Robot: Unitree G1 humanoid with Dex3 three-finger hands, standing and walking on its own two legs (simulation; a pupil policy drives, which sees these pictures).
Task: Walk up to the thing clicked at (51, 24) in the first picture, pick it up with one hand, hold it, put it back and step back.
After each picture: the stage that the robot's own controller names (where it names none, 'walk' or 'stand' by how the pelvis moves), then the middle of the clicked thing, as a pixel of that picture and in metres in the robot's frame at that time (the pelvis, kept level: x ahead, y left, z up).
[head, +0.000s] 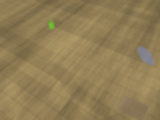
stand; (51, 23) +1.76 +0.42 -0.72
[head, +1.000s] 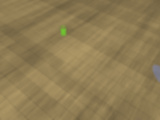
walk; (63, 30) +1.65 +0.19 -0.71
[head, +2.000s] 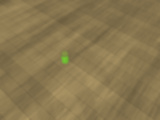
walk; (64, 57) +1.09 +0.16 -0.71
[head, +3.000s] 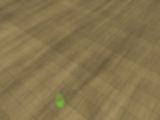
walk; (59, 100) +0.67 +0.20 -0.71
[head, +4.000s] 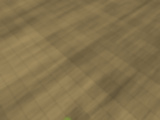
stand; out of the picture +0.45 +0.22 -0.70
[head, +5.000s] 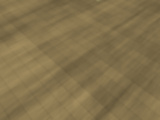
stand; out of the picture +0.38 +0.17 -0.72
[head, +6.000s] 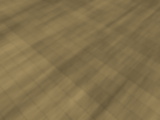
stand; out of the picture +0.37 +0.19 -0.73
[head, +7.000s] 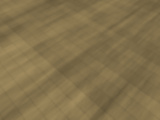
stand; out of the picture +0.36 +0.20 -0.73
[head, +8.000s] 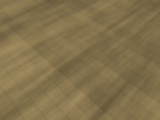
stand; out of the picture +0.36 +0.21 -0.73
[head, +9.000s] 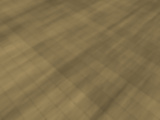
go down; out of the picture +0.36 +0.20 -0.73
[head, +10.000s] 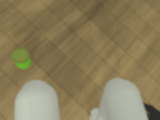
go down; (22, 58) +0.45 +0.23 -0.31
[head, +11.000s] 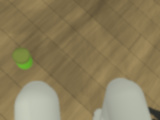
close in; (23, 59) +0.44 +0.24 -0.30
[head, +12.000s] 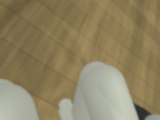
close in; out of the picture +0.42 +0.28 -0.22
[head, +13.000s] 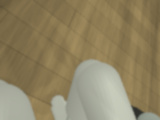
close; out of the picture +0.42 +0.29 -0.22
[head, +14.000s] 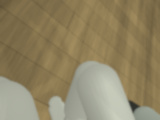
lift; out of the picture +0.38 +0.27 -0.23
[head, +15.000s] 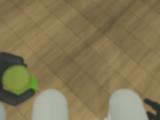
lift; (22, 82) +0.32 +0.21 -0.03
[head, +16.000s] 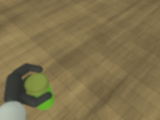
hold; (41, 92) +0.32 +0.15 +0.03
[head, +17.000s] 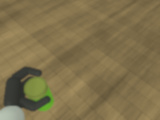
hold; (40, 94) +0.32 +0.16 +0.01
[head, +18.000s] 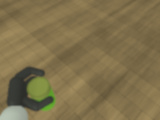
hold; (42, 94) +0.32 +0.15 +0.01
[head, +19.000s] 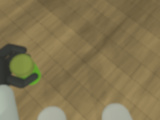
crouch; (27, 70) +0.39 +0.19 -0.06
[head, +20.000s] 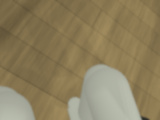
lower; out of the picture +0.44 +0.28 -0.18
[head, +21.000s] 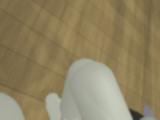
lower; out of the picture +0.43 +0.29 -0.23
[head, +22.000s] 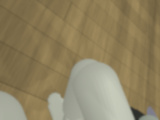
lower; out of the picture +0.43 +0.30 -0.22
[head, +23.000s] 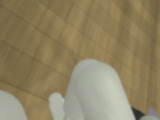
lower; out of the picture +0.43 +0.30 -0.22
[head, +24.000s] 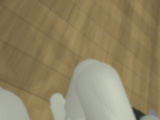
loosen; out of the picture +0.43 +0.30 -0.22
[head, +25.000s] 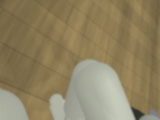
withdraw; out of the picture +0.42 +0.27 -0.23
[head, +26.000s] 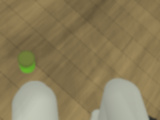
walk; (27, 62) +0.44 +0.22 -0.29
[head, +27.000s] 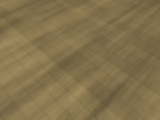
stand; out of the picture +0.37 +0.16 -0.65
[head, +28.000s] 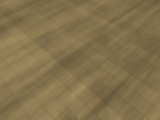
stand; out of the picture +0.39 +0.17 -0.67
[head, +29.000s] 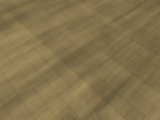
stand; out of the picture +0.38 +0.16 -0.68
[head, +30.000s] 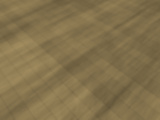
walk; out of the picture +0.39 +0.16 -0.72
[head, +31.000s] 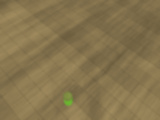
walk; (68, 98) +0.55 +0.12 -0.70
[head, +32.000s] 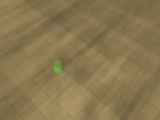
walk; (57, 66) +0.86 +0.21 -0.70
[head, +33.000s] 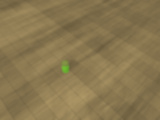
stand; (65, 66) +1.01 +0.17 -0.71
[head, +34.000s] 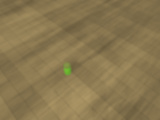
stand; (67, 68) +1.01 +0.19 -0.73
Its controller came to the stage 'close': yes
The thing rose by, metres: 0.72
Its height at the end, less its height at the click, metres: +0.00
